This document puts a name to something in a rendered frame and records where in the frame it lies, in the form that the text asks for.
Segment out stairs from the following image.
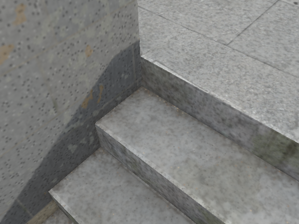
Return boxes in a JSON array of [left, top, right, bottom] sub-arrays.
[[42, 57, 299, 224]]

